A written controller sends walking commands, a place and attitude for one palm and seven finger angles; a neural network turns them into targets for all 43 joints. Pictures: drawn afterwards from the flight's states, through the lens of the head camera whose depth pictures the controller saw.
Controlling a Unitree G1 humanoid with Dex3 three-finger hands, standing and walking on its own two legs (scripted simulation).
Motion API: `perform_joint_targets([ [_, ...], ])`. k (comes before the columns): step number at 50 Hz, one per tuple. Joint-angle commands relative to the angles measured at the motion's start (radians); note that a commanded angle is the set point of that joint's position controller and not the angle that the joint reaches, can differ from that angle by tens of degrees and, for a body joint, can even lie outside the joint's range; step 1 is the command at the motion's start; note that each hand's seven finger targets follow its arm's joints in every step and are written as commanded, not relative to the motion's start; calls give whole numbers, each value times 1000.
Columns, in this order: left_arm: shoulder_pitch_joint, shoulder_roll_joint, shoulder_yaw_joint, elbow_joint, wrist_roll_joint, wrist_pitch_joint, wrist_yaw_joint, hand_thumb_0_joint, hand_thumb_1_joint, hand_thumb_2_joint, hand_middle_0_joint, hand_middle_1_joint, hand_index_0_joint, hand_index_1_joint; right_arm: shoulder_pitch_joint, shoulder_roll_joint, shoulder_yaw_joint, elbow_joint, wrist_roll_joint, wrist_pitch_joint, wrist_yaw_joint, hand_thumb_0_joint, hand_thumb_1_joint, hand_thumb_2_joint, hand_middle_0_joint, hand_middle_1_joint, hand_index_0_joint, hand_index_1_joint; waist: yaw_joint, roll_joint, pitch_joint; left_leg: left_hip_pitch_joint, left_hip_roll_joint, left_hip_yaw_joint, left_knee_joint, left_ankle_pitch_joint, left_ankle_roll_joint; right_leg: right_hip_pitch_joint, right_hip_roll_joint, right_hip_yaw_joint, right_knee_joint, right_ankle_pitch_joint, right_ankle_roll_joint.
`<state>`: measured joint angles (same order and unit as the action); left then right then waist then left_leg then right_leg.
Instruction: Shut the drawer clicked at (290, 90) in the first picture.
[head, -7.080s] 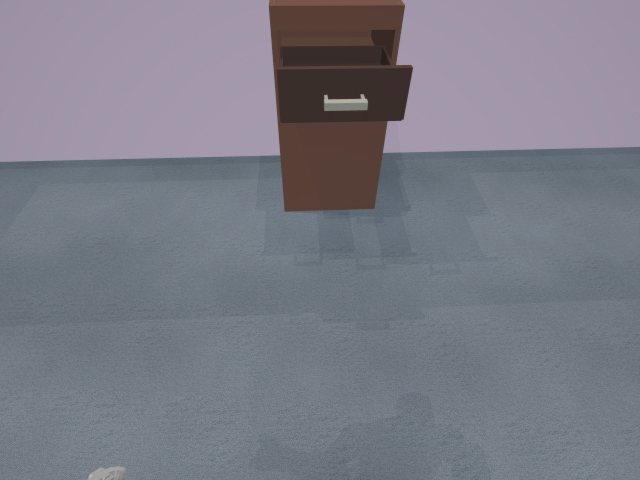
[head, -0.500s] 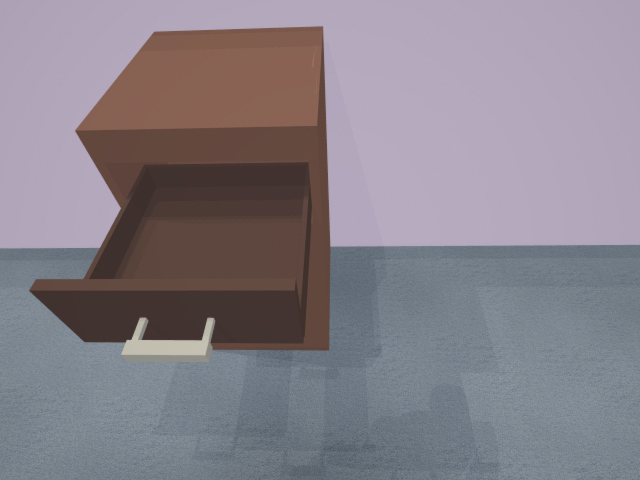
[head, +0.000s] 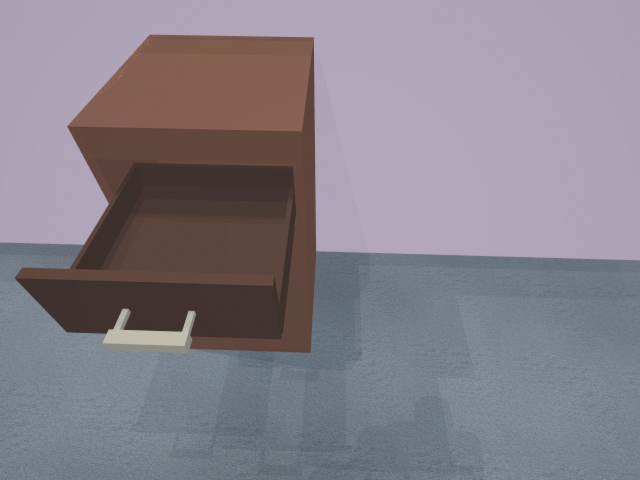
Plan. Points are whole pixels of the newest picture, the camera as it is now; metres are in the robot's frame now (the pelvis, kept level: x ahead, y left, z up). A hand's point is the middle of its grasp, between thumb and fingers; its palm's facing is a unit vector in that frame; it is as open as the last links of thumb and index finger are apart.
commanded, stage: look again from close up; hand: left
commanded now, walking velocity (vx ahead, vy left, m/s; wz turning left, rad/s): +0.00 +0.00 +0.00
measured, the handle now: (153, 328) +0.34 +0.28 -0.06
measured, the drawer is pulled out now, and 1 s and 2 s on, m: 0.29 0.29 0.29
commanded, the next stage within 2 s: shuffle to correct the standing spot in 0.56 s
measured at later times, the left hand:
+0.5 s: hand out of the picture -0.02 +0.22 -0.18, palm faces +0.06 -0.98 -0.17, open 7.4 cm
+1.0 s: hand out of the picture -0.05 +0.20 -0.19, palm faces +0.10 -0.99 -0.12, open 7.4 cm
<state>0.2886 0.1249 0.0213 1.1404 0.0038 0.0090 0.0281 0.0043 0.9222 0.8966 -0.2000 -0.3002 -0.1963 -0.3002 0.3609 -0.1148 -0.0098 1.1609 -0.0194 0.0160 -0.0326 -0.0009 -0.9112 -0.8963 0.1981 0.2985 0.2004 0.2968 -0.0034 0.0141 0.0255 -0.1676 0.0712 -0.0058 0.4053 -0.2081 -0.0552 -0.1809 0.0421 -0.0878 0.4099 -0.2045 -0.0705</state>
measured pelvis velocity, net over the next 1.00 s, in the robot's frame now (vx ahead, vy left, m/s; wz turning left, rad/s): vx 0.02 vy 0.06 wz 0.01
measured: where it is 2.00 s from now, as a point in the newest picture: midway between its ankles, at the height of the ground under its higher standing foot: outside the picture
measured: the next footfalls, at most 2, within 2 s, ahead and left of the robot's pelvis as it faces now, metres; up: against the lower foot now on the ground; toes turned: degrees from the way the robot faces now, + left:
none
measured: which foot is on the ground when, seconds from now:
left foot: down 0.00-1.00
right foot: down 0.00-1.00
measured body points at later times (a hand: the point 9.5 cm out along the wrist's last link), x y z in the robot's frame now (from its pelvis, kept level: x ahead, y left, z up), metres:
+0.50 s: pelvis -0.01 +0.06 +0.00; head -0.03 +0.07 +0.45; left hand -0.02 +0.27 -0.17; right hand -0.01 -0.16 -0.16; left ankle +0.01 +0.15 -0.74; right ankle +0.02 -0.07 -0.74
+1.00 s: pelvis +0.02 +0.06 -0.01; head +0.01 +0.07 +0.44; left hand -0.05 +0.26 -0.18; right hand +0.00 -0.16 -0.17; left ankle +0.01 +0.15 -0.74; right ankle +0.02 -0.07 -0.74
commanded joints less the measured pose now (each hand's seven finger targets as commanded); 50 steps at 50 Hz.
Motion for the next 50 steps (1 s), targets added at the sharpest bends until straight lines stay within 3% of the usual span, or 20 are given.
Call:
perform_joint_targets([
  [1,49,101,22,-34,3,-19,7,0,900,900,-200,-300,-200,-300,81,-55,-12,-18,1,-9,-9,0,-900,-900,200,300,200,300,-1,-44,80,-42,2,-2,-43,-25,50,-81,-156,176,-194,-204,27],
  [4,66,90,19,-27,1,-22,7,0,900,900,-200,-300,-200,-300,82,-51,-9,-21,2,-15,-10,0,-900,-900,200,300,200,300,0,-24,86,-49,3,-5,-48,-6,50,-82,-154,170,-177,-170,26],
  [5,166,123,12,-7,23,-59,48,0,900,900,-200,-300,-200,-300,-70,-92,-10,-83,3,-38,5,0,-900,-900,200,300,200,300,63,-74,109,-183,-13,62,203,-111,14,-8,-232,268,-134,431,124],
  [6,148,168,9,-25,18,-67,43,0,900,900,-200,-300,-200,-300,-25,-74,-3,-146,14,-32,1,0,-900,-900,200,300,200,300,-10,-82,56,-165,-17,20,212,-148,31,60,-307,246,-85,733,85],
  [7,140,141,7,-47,12,-65,40,0,900,900,-200,-300,-200,-300,48,-39,-3,-141,15,-37,1,0,-900,-900,200,300,200,300,-28,-77,-111,-111,-27,40,193,-155,54,144,-290,198,-8,735,28],
  [8,104,130,6,-60,8,-57,36,0,900,900,-200,-300,-200,-300,65,-41,-6,-130,15,-39,-1,0,-900,-900,200,300,200,300,-34,-67,-166,-58,-37,45,135,-94,53,154,-264,152,19,612,-16],
  [10,82,96,-1,-63,6,-48,25,0,900,900,-200,-300,-200,-300,57,-61,-4,-113,8,-32,-2,0,-900,-900,200,300,200,300,-33,-61,-44,-19,-12,16,77,-33,60,-32,-211,148,-45,117,-11],
  [11,74,83,-4,-69,8,-41,23,0,900,900,-200,-300,-200,-300,59,-70,-4,-117,4,-33,0,0,-900,-900,200,300,200,300,-30,-54,33,-40,14,-10,49,0,71,-96,-173,131,-53,-20,1],
  [13,86,81,-5,-77,14,-31,21,0,900,900,-200,-300,-200,-300,24,-88,-2,-128,2,-32,7,0,-900,-900,200,300,200,300,-9,47,122,-150,23,-52,-1,-65,77,-127,-145,127,-55,-159,14],
  [15,105,82,-6,-75,15,-30,17,0,900,900,-200,-300,-200,-300,19,-97,-3,-137,1,-30,7,0,-900,-900,200,300,200,300,-5,49,146,-207,19,-75,-49,-171,84,-115,-135,124,-45,-177,19],
  [19,120,74,-8,-82,16,-27,11,0,900,900,-200,-300,-200,-300,13,-122,-4,-141,0,-39,6,0,-900,-900,200,300,200,300,7,35,104,-231,36,-122,-120,-226,96,-43,-128,91,-3,-94,32],
  [27,129,78,-12,-87,16,-25,8,0,900,900,-200,-300,-200,-300,4,-144,-1,-133,2,-43,7,0,-900,-900,200,300,200,300,14,28,96,-224,42,-144,-169,-223,102,-8,-133,72,10,-28,43],
  [33,143,77,-14,-81,15,-28,8,0,900,900,-200,-300,-200,-300,8,-141,1,-115,4,-41,9,0,-900,-900,200,300,200,300,10,2,78,-195,32,-127,-152,-199,101,-13,-141,83,-4,-24,44],
  [36,156,79,-10,-75,23,-28,5,0,900,900,-200,-300,-200,-300,25,-148,-2,-96,0,-33,11,0,-900,-900,200,300,200,300,5,3,67,-184,32,-124,-156,-347,112,-36,-124,67,13,-182,38],
  [38,174,71,-8,-75,27,-28,2,0,900,900,-200,-300,-200,-300,13,-149,-5,-95,-3,-28,12,0,-900,-900,200,300,200,300,14,13,100,-222,33,-129,-153,-426,124,-59,-119,72,19,-253,34],
  [46,220,113,18,-69,17,-42,4,0,900,900,-200,-300,-200,-300,29,-76,5,-99,-2,-42,18,0,-900,-900,200,300,200,300,11,-148,131,-235,-78,42,115,-211,100,-79,-231,246,-110,-380,-46],
  [48,223,112,23,-70,16,-46,6,0,900,900,-200,-300,-200,-300,36,-66,8,-101,-1,-51,19,0,-900,-900,200,300,200,300,5,-116,116,-201,-75,58,126,-157,101,-78,-248,245,-92,-302,-58],
  [49,210,103,22,-71,17,-46,6,0,900,900,-200,-300,-200,-300,49,-58,13,-95,1,-58,18,0,-900,-900,200,300,200,300,-2,-99,105,-164,-70,45,81,-101,101,-77,-227,205,-47,-200,-47],
  [50,199,83,15,-67,16,-44,6,0,900,900,-200,-300,-200,-300,64,-66,17,-78,4,-65,13,0,-900,-900,200,300,200,300,-5,-32,99,-109,-45,10,42,14,103,-91,-185,147,17,-79,-22],
])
